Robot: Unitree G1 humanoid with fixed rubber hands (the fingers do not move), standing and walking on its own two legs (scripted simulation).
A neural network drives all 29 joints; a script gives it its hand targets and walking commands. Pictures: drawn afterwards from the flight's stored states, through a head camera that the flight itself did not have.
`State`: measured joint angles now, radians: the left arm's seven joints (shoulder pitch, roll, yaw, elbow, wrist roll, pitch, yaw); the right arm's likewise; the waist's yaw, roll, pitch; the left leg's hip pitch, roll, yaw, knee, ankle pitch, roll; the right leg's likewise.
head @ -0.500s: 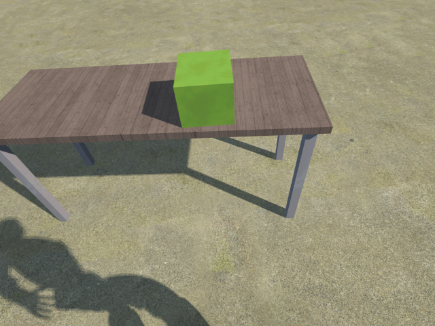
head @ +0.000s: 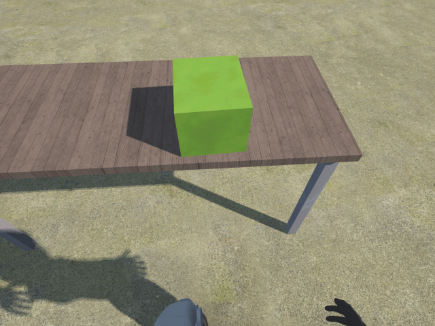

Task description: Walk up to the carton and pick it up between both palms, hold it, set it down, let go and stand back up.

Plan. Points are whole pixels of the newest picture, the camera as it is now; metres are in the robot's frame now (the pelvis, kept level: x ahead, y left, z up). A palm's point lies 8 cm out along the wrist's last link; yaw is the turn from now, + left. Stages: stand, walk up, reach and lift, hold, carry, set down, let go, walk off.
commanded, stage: walk up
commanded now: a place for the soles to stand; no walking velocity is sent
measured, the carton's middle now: (209, 105) +0.66 +0.03 -0.03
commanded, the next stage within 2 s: none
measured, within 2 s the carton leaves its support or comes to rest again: neither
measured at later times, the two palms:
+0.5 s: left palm (95, 265) +0.24 +0.27 -0.09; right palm (330, 308) +0.16 -0.21 -0.13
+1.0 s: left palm (68, 241) +0.30 +0.36 -0.11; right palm (294, 231) +0.31 -0.16 -0.10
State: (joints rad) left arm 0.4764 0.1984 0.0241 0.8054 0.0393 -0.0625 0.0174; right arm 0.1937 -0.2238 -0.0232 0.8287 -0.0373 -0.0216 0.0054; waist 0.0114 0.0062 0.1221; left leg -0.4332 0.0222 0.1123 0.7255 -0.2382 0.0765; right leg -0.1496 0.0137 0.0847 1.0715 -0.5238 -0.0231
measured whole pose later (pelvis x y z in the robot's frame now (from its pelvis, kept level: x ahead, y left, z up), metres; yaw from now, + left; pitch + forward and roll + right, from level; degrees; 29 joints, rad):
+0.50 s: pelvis +0.17 +0.04 +0.01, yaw -3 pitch -3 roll +0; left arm 0.36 0.15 0.02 0.72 0.03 -0.05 0.10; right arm 0.40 -0.27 0.00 0.82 -0.07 0.07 0.04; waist -0.01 0.07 0.07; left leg -0.42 -0.01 0.08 1.23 -0.53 -0.03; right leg -0.36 -0.02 -0.08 0.70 -0.30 -0.06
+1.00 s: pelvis +0.22 +0.10 +0.01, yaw -1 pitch -2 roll +0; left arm 0.25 0.27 0.00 0.79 0.03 0.05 0.03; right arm 0.21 -0.24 -0.02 0.75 -0.03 0.02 -0.03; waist -0.02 -0.01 0.10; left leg -0.42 0.05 0.00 0.66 -0.21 -0.02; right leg -0.36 -0.03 -0.01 0.90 -0.58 0.03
